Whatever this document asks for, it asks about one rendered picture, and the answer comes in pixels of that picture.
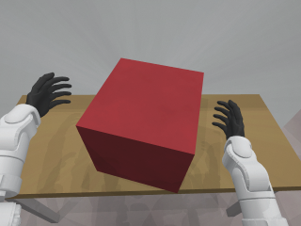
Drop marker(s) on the carton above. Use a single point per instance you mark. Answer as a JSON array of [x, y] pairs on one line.
[[142, 125]]

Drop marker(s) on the table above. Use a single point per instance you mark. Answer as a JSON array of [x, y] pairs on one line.
[[58, 165]]

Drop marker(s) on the robot left hand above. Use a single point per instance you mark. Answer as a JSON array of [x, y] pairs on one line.
[[41, 95]]

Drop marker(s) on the robot right forearm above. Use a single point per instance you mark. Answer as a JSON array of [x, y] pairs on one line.
[[252, 185]]

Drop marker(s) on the robot right hand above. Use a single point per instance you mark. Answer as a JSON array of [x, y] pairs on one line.
[[234, 122]]

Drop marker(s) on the left robot upper arm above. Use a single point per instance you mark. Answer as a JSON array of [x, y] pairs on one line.
[[10, 214]]

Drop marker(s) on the robot left forearm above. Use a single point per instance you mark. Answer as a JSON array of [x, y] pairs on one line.
[[16, 130]]

